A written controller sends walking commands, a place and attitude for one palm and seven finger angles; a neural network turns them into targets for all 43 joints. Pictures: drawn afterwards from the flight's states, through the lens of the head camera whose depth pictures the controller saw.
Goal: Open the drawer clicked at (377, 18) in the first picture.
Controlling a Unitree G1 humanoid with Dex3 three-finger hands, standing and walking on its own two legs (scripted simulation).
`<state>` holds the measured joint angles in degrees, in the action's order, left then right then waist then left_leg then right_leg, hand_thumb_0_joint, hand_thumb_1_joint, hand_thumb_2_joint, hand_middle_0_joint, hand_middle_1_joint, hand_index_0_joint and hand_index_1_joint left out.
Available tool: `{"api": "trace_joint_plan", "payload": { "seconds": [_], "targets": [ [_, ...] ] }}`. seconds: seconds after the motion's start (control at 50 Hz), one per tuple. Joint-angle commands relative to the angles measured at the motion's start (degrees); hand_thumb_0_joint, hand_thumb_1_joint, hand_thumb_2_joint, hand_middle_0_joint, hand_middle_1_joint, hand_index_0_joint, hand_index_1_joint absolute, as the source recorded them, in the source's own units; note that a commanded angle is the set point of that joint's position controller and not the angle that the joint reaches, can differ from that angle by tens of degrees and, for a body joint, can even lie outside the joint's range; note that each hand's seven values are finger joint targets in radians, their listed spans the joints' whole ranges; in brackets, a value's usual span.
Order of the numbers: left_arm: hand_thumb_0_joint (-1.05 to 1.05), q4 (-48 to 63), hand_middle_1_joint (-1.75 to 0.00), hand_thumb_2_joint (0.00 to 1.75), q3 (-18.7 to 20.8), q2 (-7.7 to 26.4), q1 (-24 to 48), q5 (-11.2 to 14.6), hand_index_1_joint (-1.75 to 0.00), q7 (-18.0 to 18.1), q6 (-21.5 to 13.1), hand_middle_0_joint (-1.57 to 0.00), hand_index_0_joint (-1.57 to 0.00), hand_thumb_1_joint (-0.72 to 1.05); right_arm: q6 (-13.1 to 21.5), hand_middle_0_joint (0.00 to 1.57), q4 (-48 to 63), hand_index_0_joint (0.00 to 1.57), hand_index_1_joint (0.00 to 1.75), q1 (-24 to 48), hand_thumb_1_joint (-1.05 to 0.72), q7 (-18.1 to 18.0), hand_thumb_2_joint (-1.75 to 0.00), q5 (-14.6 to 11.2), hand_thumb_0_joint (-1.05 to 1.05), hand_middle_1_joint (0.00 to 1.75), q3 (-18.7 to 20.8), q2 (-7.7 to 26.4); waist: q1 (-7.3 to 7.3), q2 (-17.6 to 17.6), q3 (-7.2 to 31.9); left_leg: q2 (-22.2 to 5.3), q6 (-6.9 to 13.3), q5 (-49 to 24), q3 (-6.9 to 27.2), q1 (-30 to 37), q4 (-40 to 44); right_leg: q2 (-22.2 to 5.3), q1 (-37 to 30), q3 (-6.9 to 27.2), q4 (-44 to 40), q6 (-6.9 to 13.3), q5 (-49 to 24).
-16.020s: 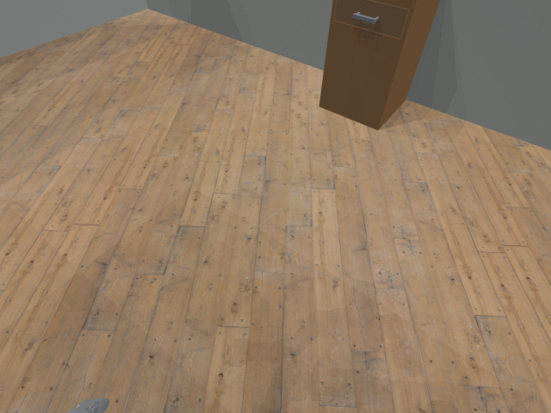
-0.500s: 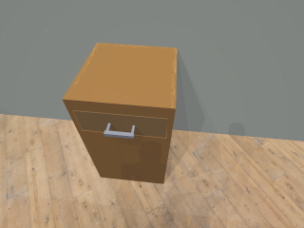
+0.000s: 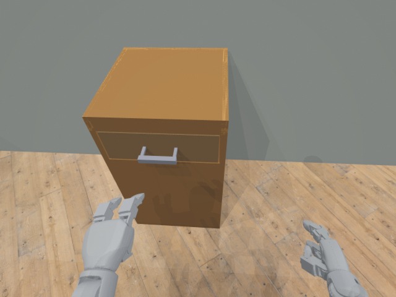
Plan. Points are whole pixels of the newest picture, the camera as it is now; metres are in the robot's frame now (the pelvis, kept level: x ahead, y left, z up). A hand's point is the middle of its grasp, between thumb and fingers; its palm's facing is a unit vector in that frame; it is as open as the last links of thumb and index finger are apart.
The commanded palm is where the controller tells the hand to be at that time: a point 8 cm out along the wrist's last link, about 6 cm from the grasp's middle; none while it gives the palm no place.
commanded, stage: raise the hand with hooked fingers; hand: left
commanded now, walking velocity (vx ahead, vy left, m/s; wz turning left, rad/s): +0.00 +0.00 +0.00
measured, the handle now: (158, 155) +0.55 +0.19 -0.12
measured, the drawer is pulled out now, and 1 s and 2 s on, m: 0.00 0.00 0.00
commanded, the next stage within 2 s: move the hooked fingers above the handle in 1.52 s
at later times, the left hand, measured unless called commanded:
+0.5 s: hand (96, 229) +0.24 +0.23 +0.02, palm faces +0.00 -0.13 -0.99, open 11.3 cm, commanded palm +0.21 +0.24 +0.08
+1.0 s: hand (78, 182) +0.30 +0.26 +0.09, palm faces +0.05 -0.08 -1.00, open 13.7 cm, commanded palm +0.27 +0.27 +0.15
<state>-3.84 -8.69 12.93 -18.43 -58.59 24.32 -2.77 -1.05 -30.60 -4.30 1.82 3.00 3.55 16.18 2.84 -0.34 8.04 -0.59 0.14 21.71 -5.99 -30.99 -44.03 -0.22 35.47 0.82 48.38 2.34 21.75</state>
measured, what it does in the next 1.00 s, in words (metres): stands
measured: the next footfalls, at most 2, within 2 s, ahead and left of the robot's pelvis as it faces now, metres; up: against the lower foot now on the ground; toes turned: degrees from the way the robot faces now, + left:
none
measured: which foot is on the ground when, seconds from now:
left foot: down 0.00-1.00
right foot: down 0.00-1.00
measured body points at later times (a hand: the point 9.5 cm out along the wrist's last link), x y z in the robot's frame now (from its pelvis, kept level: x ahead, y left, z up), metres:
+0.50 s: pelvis +0.00 +0.01 +0.01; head +0.02 -0.01 +0.46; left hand +0.23 +0.24 +0.08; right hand +0.18 -0.19 -0.10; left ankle +0.00 +0.12 -0.70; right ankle +0.02 -0.09 -0.70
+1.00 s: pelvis +0.02 +0.02 +0.03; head +0.04 -0.01 +0.48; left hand +0.29 +0.27 +0.14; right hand +0.24 -0.18 -0.07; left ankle +0.00 +0.12 -0.70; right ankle +0.02 -0.09 -0.70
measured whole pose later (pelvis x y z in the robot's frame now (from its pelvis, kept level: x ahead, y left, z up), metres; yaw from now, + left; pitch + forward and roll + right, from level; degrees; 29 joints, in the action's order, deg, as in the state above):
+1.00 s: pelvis +0.02 +0.02 +0.03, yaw +3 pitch +3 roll +0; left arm -4.4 -5.3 23.7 1.5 -56.5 8.9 3.0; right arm -7.3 -34.0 -5.3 -1.7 1.1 -0.3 12.7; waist 4.8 3.9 1.2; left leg 0.7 1.4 16.8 -2.6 -16.4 -30.6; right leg -1.1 18.0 -2.4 31.8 0.7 16.4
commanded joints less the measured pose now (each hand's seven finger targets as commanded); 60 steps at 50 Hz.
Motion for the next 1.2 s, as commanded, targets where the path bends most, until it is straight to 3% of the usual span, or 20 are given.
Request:
{"api": "trace_joint_plan", "payload": {
  "seconds": [0.0,0.04,0.06,0.16,0.26,0.3,0.36,0.42,0.48,0.52,0.56,0.58,0.76,0.8,0.94,0.98,1.06,1.1,1.12,1.18],
  "targets": [
    [0.00,10.2,-0.60,0.70,6.1,9.7,0.0,-7.6,-0.60,6.6,2.2,-0.23,-0.23,0.43,-2.8,0.20,11.0,0.20,0.30,6.3,-0.90,1.0,-0.90,-0.4,0.00,0.30,-0.5,1.9,4.40,0.5,6.8,4.7,0.8,-8.4,3.8,0.1,1.7,0.9,-6.4,6.6,-7.6,2.6,-6.1],
    [0.00,12.2,-0.63,0.68,6.0,11.1,10.1,-9.4,-0.63,8.3,3.8,-0.24,-0.24,0.39,-3.5,0.20,11.0,0.20,0.30,6.6,-0.90,0.3,-0.90,-0.1,0.00,0.30,-0.6,1.7,2.20,2.4,8.6,4.4,1.1,-7.4,4.6,3.3,0.3,1.1,-3.1,7.7,-8.3,2.4,-3.4],
    [0.00,14.2,-0.64,0.67,5.9,11.5,16.6,-9.0,-0.64,8.6,4.4,-0.24,-0.24,0.36,-3.9,0.20,10.2,0.20,0.30,6.4,-0.90,-0.4,-0.90,0.4,0.00,0.30,-0.6,1.5,0.26,0.6,9.0,4.1,1.5,-5.7,5.7,3.5,-0.5,1.1,-2.1,7.4,-8.8,1.9,-1.6],
    [0.00,14.5,-0.72,0.62,2.7,10.4,24.0,-3.5,-0.72,4.9,4.1,-0.25,-0.25,0.25,-2.6,0.20,8.7,0.20,0.30,6.7,-0.90,-2.9,-0.90,0.8,0.00,0.30,-1.5,1.1,-2.97,1.8,9.8,3.6,2.4,-3.7,6.2,7.2,0.4,0.8,-3.8,3.7,-11.1,0.5,-1.7],
    [0.00,8.1,-0.80,0.57,2.5,9.4,16.1,-1.3,-0.80,-1.7,5.6,-0.25,-0.25,0.13,-2.9,0.20,7.3,0.20,0.30,6.3,-0.90,-3.3,-0.90,0.5,0.00,0.30,-2.5,1.3,-0.72,0.4,6.3,2.8,2.0,-6.5,6.3,6.9,5.4,0.8,-9.6,0.9,-12.9,0.4,-6.9],
    [0.00,8.5,-0.82,0.55,4.5,11.6,13.0,-1.5,-0.82,-3.5,5.3,-0.26,-0.26,0.08,-3.0,0.20,7.2,0.20,0.30,5.8,-0.90,-3.1,-0.90,0.2,0.00,0.30,-2.6,1.2,1.08,-0.9,6.3,2.6,1.5,-8.5,6.1,7.1,7.2,0.7,-12.5,0.7,-13.2,0.5,-8.4],
    [0.00,8.4,-0.87,0.52,6.6,12.9,12.8,-1.4,-0.87,-4.8,4.8,-0.26,-0.26,0.01,-3.0,0.20,7.1,0.20,0.30,5.8,-0.90,-3.0,-0.90,0.0,0.00,0.30,-2.8,1.5,1.70,-1.3,3.6,2.2,1.5,-8.2,6.1,6.3,9.4,0.6,-13.9,0.4,-14.3,0.7,-7.6],
    [0.00,11.4,-0.92,0.49,8.1,14.3,14.5,-1.9,-0.92,-4.1,3.5,-0.27,-0.27,-0.06,-2.8,0.20,7.1,0.20,0.30,4.9,-0.90,-2.8,-0.90,0.0,0.00,0.30,-2.2,1.6,2.29,-0.2,6.1,2.4,1.5,-9.9,5.8,8.1,10.2,0.4,-16.0,0.6,-14.5,0.7,-8.9],
    [0.00,13.1,-0.96,0.46,10.3,16.3,17.8,-1.8,-0.96,-2.5,2.9,-0.27,-0.27,-0.13,-2.7,0.20,6.6,0.20,0.30,4.4,-0.90,-3.0,-0.90,0.0,0.00,0.30,-1.6,1.9,1.91,0.4,6.3,2.3,1.6,-11.1,6.2,9.5,10.7,0.6,-16.1,0.6,-14.6,0.9,-9.5],
    [0.00,14.2,-0.99,0.44,9.4,15.4,18.4,-1.3,-0.99,-1.8,2.7,-0.28,-0.28,-0.17,-2.5,0.20,6.2,0.20,0.30,4.0,-0.90,-2.9,-0.90,-0.1,0.00,0.30,-1.0,2.2,1.46,2.5,8.1,2.3,1.6,-13.4,6.1,11.8,10.6,0.7,-16.1,0.0,-14.3,0.9,-11.8],
    [0.00,14.8,-1.02,0.42,9.5,15.7,20.6,-0.7,-1.02,-1.9,3.2,-0.28,-0.28,-0.22,-2.4,0.20,6.1,0.20,0.30,4.1,-0.90,-2.9,-0.90,-0.3,0.00,0.30,-0.7,2.7,0.97,1.7,8.6,2.2,1.6,-14.6,6.5,12.3,10.9,0.8,-16.3,-0.2,-14.3,0.9,-12.5],
    [0.00,13.7,-1.03,0.41,9.1,15.8,20.5,-0.7,-1.03,-2.1,3.6,-0.28,-0.28,-0.24,-2.4,0.20,5.8,0.20,0.30,4.1,-0.90,-3.0,-0.90,-0.5,0.00,0.30,-0.6,2.7,0.96,1.4,6.9,2.1,1.5,-14.0,6.3,12.4,11.4,0.7,-15.9,-0.3,-14.8,0.8,-12.0],
    [0.00,12.1,-1.17,0.32,9.0,18.2,26.3,0.8,-1.17,-8.7,6.4,-0.30,-0.30,-0.45,-3.0,0.20,5.1,0.20,0.30,4.3,-0.90,-3.6,-0.90,-1.8,0.00,0.30,-0.9,3.4,1.49,1.0,5.4,1.8,1.5,-17.4,6.1,15.6,15.4,0.8,-20.6,-1.1,-17.8,0.6,-15.3],
    [0.00,12.7,-1.20,0.30,9.7,19.5,28.1,0.4,-1.20,-9.8,5.9,-0.30,-0.30,-0.50,-3.2,0.20,4.9,0.20,0.30,4.3,-0.90,-3.6,-0.90,-1.7,0.00,0.30,-1.2,3.3,1.89,2.5,5.7,1.8,1.3,-18.9,6.0,16.9,16.2,0.8,-21.6,-1.1,-18.3,0.6,-16.4],
    [0.00,9.9,-1.20,0.30,10.5,21.7,34.2,1.8,-1.20,-13.7,5.4,-0.30,-0.30,-0.50,-3.9,0.20,4.3,0.20,0.30,4.3,-0.90,-4.1,-0.90,-2.2,0.00,0.30,-1.9,3.1,1.38,0.4,5.5,2.3,1.5,-21.0,5.4,18.4,17.5,0.8,-24.8,-1.2,-20.6,0.2,-20.1],
    [0.00,10.9,-1.20,0.30,10.9,22.8,37.0,2.1,-1.20,-14.8,4.8,-0.30,-0.30,-0.50,-4.0,0.20,4.1,0.20,0.30,4.4,-0.90,-4.1,-0.90,-2.2,0.00,0.30,-2.0,3.2,1.20,2.6,6.4,2.3,1.5,-21.9,5.3,19.4,17.7,0.6,-25.7,-1.0,-21.0,0.2,-20.9],
    [0.00,10.2,-1.20,0.30,12.5,24.9,38.9,3.6,-1.20,-16.9,3.4,-0.30,-0.30,-0.50,-4.0,0.20,3.7,0.20,0.30,3.9,-0.90,-4.2,-0.90,-2.3,0.00,0.30,-1.9,3.5,1.13,1.6,8.2,2.5,1.6,-25.3,5.7,20.3,17.7,0.7,-27.9,-1.1,-21.4,0.1,-24.8],
    [0.00,9.0,-1.20,0.30,12.3,25.2,40.1,4.3,-1.20,-17.9,2.7,-0.30,-0.30,-0.50,-4.2,0.20,3.3,0.20,0.30,3.7,-0.90,-4.3,-0.90,-2.4,0.00,0.30,-1.9,3.6,0.81,1.4,6.9,2.6,1.6,-25.2,5.5,19.9,18.0,0.5,-27.6,-1.4,-21.8,-0.1,-25.1],
    [0.00,7.6,-1.20,0.30,12.2,24.5,38.4,4.6,-1.20,-18.4,2.5,-0.30,-0.30,-0.50,-4.3,0.20,3.3,0.20,0.30,3.2,-0.90,-4.2,-0.90,-2.4,0.00,0.30,-1.7,3.6,1.09,-0.1,6.1,2.6,1.7,-25.4,5.3,19.5,18.0,0.6,-27.6,-1.3,-22.0,-0.2,-25.7],
    [0.00,7.5,-1.20,0.30,11.9,23.6,35.3,5.5,-1.20,-19.9,1.7,-0.30,-0.30,-0.50,-4.6,0.20,3.8,0.20,0.30,2.8,-0.90,-3.6,-0.90,-2.6,0.00,0.30,-1.5,4.0,1.58,0.2,6.4,2.6,1.7,-26.4,5.2,19.1,18.2,0.4,-28.3,-1.5,-21.9,-0.2,-26.6]
  ]
}}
